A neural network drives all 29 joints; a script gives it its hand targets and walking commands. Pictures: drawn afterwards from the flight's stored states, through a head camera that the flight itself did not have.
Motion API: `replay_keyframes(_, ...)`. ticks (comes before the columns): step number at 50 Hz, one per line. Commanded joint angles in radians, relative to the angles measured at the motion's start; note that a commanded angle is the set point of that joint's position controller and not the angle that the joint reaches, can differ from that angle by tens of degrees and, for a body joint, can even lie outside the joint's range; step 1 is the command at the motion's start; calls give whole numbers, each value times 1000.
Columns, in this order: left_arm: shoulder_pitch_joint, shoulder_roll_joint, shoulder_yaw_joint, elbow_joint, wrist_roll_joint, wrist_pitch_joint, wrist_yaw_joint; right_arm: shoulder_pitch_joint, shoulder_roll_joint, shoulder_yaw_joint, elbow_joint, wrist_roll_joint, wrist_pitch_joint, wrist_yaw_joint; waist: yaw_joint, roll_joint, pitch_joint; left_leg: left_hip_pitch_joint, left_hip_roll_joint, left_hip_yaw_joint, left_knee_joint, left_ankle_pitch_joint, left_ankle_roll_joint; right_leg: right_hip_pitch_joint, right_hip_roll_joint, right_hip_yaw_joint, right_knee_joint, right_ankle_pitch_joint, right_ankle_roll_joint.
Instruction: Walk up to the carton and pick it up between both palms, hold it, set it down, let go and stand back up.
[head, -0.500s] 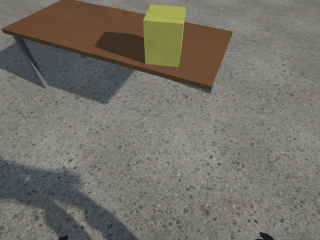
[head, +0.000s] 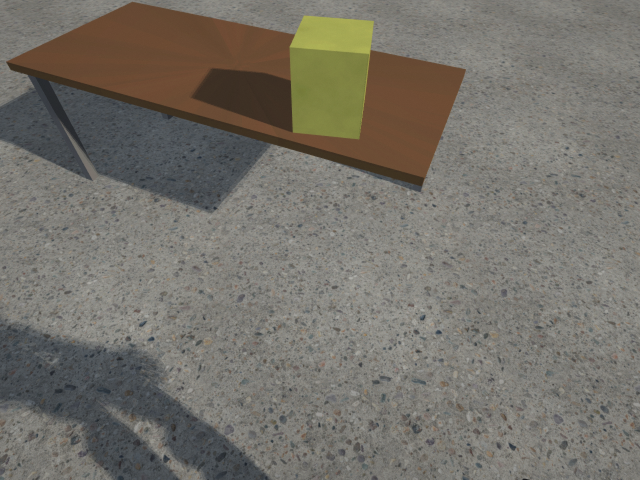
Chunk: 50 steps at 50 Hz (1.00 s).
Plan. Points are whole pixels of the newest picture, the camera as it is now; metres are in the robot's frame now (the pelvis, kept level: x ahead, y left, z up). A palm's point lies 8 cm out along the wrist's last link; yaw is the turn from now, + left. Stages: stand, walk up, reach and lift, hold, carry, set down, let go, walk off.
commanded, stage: stand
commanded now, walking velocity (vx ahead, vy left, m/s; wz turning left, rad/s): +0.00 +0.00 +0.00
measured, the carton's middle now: (332, 78) +1.14 -0.06 -0.08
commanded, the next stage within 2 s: walk up in 0.70 s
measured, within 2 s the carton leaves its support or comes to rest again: neither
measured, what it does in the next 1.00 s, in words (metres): stands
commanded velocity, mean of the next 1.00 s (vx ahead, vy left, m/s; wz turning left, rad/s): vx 0.00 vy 0.00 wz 0.00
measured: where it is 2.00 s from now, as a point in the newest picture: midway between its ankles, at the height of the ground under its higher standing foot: (277, 433)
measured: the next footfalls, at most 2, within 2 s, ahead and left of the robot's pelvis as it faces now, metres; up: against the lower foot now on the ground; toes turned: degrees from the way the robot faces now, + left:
left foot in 1.14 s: +0.12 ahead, +0.17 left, +0.00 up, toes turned -6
right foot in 1.46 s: +0.29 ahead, -0.10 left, +0.00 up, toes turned -16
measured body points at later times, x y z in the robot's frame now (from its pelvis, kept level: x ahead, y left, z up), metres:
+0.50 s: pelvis +0.00 +0.01 +0.00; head +0.02 +0.01 +0.45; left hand +0.07 +0.29 -0.14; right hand +0.07 -0.28 -0.13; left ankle +0.01 +0.13 -0.74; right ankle +0.01 -0.12 -0.74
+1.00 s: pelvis +0.02 +0.02 +0.00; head +0.02 +0.02 +0.45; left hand +0.07 +0.30 -0.14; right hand +0.08 -0.29 -0.13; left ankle +0.01 +0.13 -0.74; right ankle +0.01 -0.12 -0.74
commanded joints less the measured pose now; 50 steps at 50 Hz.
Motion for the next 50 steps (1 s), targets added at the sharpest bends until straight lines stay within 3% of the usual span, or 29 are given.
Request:
replay_keyframes(1,-23,220,46,-61,3,-17,13,-27,-217,-49,-69,4,-26,-6,-2,54,-74,-8,105,-64,-92,69,36,3,-123,90,-84,85,-14)
replay_keyframes(2,-38,193,41,-63,-1,-21,8,-25,-221,-49,-56,-1,-22,-10,1,50,-40,-38,97,-75,-113,55,33,1,-124,82,-86,60,-14)
replay_keyframes(3,-28,200,44,-63,2,-20,7,-16,-212,-54,-51,-2,-24,-12,-1,-8,-66,-20,111,-90,-111,61,35,12,-123,82,-82,55,-14)
replay_keyframes(5,-33,202,45,-64,-5,-17,14,-40,-220,-52,-53,-4,-26,-14,11,-8,-44,-27,114,-89,-103,96,40,-3,-126,88,-74,102,-19)
replay_keyframes(7,-35,190,35,-58,7,-17,12,-17,-216,-55,-44,1,-27,-16,-5,22,-83,2,105,-77,-92,67,40,5,-129,86,-93,92,-17)
replay_keyframes(11,-13,213,43,-53,-4,-23,10,-4,-207,-57,-46,-2,-26,-11,-2,-2,-67,4,100,-71,-93,89,40,-4,-126,84,-85,98,-15)
replay_keyframes(13,-2,195,39,-54,-2,-21,15,-35,-203,-51,-53,-3,-21,-8,12,30,-82,0,109,-84,-90,109,49,16,-129,85,-72,117,-11)
replay_keyframes(15,-28,211,40,-49,1,-20,10,-8,-220,-63,-41,3,-20,-15,-6,24,-54,-3,101,-62,-98,103,32,-9,-128,90,-101,105,-10)
replay_keyframes(17,1,206,36,-37,-2,-22,12,9,-194,-48,-35,0,-18,-15,0,-1,-40,2,110,-77,-109,118,37,-22,-125,87,-85,90,-10)
replay_keyframes(19,0,214,42,-34,-3,-22,17,11,-210,-57,-36,8,-22,-11,-7,29,-34,-13,105,-73,-118,83,34,-3,-125,93,-101,83,-9)
replay_keyframes(20,-12,196,38,-51,0,-25,15,-11,-220,-65,-34,1,-23,-16,8,-5,-40,-4,113,-78,-113,103,33,-5,-127,85,-95,92,-11)
replay_keyframes(21,-35,186,33,-39,5,-22,14,11,-207,-59,-24,7,-22,-16,-19,-3,-61,12,107,-78,-111,106,34,-8,-130,85,-97,97,-9)
replay_keyframes(22,-33,183,37,-50,0,-21,12,-21,-209,-57,-41,2,-23,-12,2,21,-56,11,113,-76,-112,114,30,-9,-128,84,-95,86,-15)
replay_keyframes(25,-23,217,46,-38,0,-17,17,14,-185,-56,-35,-6,-25,-17,-16,9,-73,20,113,-77,-107,106,41,2,-134,92,-98,82,-15)
replay_keyframes(27,7,210,47,-29,-1,-20,15,0,-201,-62,-28,-6,-25,-17,7,19,-90,6,111,-71,-107,112,42,33,-130,84,-104,112,-11)
replay_keyframes(29,-9,212,47,-34,8,-22,17,-6,-208,-66,-35,0,-25,-12,-8,23,-66,-3,109,-78,-108,104,39,28,-133,89,-98,118,-14)
replay_keyframes(30,0,187,45,-28,2,-19,18,-13,-187,-58,-41,1,-26,-12,5,12,-68,0,103,-75,-102,124,36,31,-126,78,-94,123,-9)
replay_keyframes(31,-3,201,44,-30,5,-24,21,17,-175,-58,-37,2,-26,-13,-9,-1,-63,20,116,-71,-110,155,28,13,-128,90,-94,113,-14)
replay_keyframes(32,-4,211,50,-39,-4,-27,18,22,-203,-63,-26,11,-29,-13,-3,-18,-68,3,114,-74,-96,150,33,33,-126,82,-109,134,-5)
replay_keyframes(34,-1,183,39,-40,-5,-23,18,6,-219,-68,-32,2,-29,-17,-4,9,-63,20,104,-68,-100,179,38,22,-132,83,-91,171,-8)
replay_keyframes(37,9,203,49,-32,-5,-21,18,31,-191,-60,-17,-2,-21,-17,-1,-12,-60,6,116,-71,-106,147,35,37,-138,81,-102,130,-3)
replay_keyframes(38,14,214,49,-31,-8,-22,21,22,-218,-67,-30,-1,-24,-17,8,26,-44,2,109,-68,-111,149,36,31,-137,86,-108,129,-11)
replay_keyframes(42,2,206,50,-33,3,-17,21,-8,-188,-61,-24,1,-22,-14,1,-12,-63,9,117,-81,-117,133,42,36,-133,72,-107,139,3)
replay_keyframes(44,4,223,57,-28,1,-20,23,25,-206,-64,-21,-1,-22,-18,0,18,-77,34,106,-64,-117,157,32,20,-133,85,-97,123,-14)
replay_keyframes(45,140,225,75,-78,25,-22,10,28,-270,-134,-95,-55,-27,6,-2,93,-134,37,80,8,6,-362,84,-1,-112,159,-53,-273,-104)
replay_keyframes(46,164,261,97,-84,33,-19,5,3,-253,-137,-126,-73,-26,20,3,31,-51,-88,69,-40,42,-549,101,-72,-136,239,-64,-487,-127)
replay_keyframes(47,168,287,109,-92,35,-23,2,-3,-217,-140,-166,-77,-26,32,15,-16,7,-191,60,-42,109,-541,94,-84,-182,356,-106,-590,-167)
replay_keyframes(49,200,307,127,-133,33,-26,6,-52,-174,-151,-241,-77,-29,48,44,-135,103,-396,-6,23,275,-347,62,5,-262,542,-216,-601,-242)
replay_keyframes(50,253,333,140,-132,38,-33,15,-68,-179,-157,-281,-80,-32,47,76,-152,126,-492,27,-32,407,-344,47,68,-315,646,-250,-553,-283)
